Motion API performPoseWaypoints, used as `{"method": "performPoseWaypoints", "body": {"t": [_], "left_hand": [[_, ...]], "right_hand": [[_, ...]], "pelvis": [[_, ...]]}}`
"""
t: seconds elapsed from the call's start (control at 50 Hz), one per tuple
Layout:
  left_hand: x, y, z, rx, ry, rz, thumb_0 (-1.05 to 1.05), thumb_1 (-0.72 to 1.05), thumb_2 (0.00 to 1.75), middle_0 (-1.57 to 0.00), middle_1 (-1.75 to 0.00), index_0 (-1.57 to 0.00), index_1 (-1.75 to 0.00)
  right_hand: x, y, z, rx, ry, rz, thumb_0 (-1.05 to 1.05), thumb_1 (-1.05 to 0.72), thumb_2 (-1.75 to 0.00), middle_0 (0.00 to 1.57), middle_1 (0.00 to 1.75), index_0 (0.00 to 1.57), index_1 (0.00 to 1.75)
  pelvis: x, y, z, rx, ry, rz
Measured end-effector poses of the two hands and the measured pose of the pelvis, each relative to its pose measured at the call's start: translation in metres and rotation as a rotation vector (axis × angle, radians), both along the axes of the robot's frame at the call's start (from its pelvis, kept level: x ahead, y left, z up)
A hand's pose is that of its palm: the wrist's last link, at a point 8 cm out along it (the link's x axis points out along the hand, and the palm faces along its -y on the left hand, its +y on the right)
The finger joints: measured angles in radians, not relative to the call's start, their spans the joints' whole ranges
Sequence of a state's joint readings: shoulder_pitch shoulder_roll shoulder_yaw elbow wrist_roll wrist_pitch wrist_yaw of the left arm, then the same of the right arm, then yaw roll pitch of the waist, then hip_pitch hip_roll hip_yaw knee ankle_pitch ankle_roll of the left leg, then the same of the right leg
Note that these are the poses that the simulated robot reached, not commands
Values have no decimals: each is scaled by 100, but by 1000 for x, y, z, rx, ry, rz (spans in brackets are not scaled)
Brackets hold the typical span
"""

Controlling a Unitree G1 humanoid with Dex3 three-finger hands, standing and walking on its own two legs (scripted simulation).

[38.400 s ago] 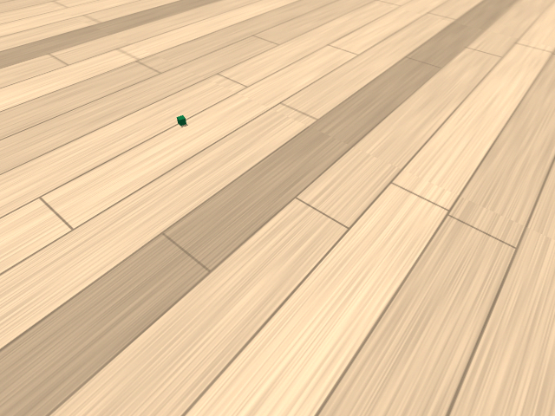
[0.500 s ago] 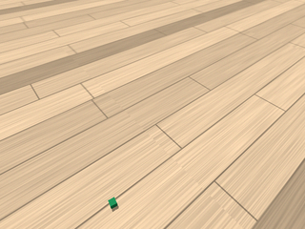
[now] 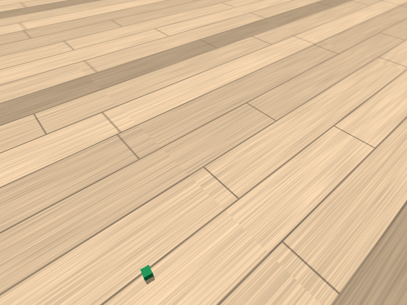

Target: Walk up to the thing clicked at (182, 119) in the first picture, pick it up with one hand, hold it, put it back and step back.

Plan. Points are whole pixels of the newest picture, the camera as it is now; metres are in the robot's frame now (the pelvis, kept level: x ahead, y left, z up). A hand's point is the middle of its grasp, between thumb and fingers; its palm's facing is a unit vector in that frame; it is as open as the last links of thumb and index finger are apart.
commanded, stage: stand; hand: left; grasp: from above
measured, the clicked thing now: (146, 272) +0.46 +0.25 -0.76
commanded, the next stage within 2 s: step back in 0.60 s
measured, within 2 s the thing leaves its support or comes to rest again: neither
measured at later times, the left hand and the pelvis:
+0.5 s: hand out of the picture +0.08 +0.25 -0.16, palm faces -0.01 -0.94 -0.33, open 7.4 cm; pelvis +0.01 +0.00 +0.00, yaw +0 degrees
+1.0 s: hand out of the picture +0.10 +0.31 -0.18, palm faces -0.03 -0.93 -0.36, open 7.4 cm; pelvis -0.05 +0.04 -0.02, yaw -1 degrees
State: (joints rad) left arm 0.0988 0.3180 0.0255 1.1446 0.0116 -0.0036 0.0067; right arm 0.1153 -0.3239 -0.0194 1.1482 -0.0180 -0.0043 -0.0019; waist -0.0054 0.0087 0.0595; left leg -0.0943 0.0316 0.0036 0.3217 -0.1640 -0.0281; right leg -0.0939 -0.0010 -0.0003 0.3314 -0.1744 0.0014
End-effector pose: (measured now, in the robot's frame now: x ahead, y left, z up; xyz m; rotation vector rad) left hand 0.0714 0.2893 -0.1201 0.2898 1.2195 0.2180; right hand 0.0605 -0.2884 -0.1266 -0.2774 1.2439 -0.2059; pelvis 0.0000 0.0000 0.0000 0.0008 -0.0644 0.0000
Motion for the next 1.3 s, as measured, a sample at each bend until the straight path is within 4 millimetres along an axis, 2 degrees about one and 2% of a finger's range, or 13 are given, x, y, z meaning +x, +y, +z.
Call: {"method": "performPoseWaypoints", "body": {"t": [0.28,0.6,0.74,0.82,0.92,1.02,1.08,1.16,1.3], "left_hand": [[-9,4,-3,0,44,-1,1,90,90,-20,-30,-20,-30],[10,2,1,4,7,-22,1,90,90,-20,-30,-20,-30],[11,16,-2,30,-5,-9,1,90,90,-20,-30,-20,-30],[10,32,-7,44,-4,-34,1,90,90,-20,-30,-20,-30],[19,56,-23,38,-38,-58,1,90,90,-20,-30,-20,-30],[20,60,-24,27,-55,-74,1,90,90,-20,-30,-20,-30],[11,56,-22,10,-43,-92,1,90,90,-20,-30,-20,-30],[-7,52,-21,8,-22,-117,1,90,90,-20,-30,-20,-30],[-39,45,-18,49,-20,-139,1,90,90,-20,-30,-20,-30]], "right_hand": [[-4,0,-1,0,32,-2,1,-90,-90,21,30,20,30],[11,-2,0,0,4,4,1,-90,-90,21,30,20,30],[12,-11,-2,-24,-2,-1,1,-90,-90,21,30,20,30],[1,-11,-1,-60,13,-2,1,-90,-90,21,30,20,30],[-27,0,2,-111,42,-3,1,-90,-90,21,30,20,30],[-61,18,12,-121,85,-13,1,-90,-90,21,30,20,30],[-72,23,15,-124,78,-27,1,-90,-90,21,30,20,30],[-77,27,11,-114,22,-46,1,-90,-90,21,30,20,30],[-89,20,-9,-65,-66,-48,1,-90,-90,21,30,21,30]], "pelvis": [[4,1,0,1,15,-2],[10,1,0,3,17,-3],[-8,3,-8,-12,32,-6],[-20,15,-13,-7,40,-15],[-33,36,-24,-14,60,-6],[-48,44,-16,-19,47,-16],[-55,48,-13,-24,49,-26],[-68,50,-14,-14,40,-49],[-96,39,-26,14,19,-86]]}}
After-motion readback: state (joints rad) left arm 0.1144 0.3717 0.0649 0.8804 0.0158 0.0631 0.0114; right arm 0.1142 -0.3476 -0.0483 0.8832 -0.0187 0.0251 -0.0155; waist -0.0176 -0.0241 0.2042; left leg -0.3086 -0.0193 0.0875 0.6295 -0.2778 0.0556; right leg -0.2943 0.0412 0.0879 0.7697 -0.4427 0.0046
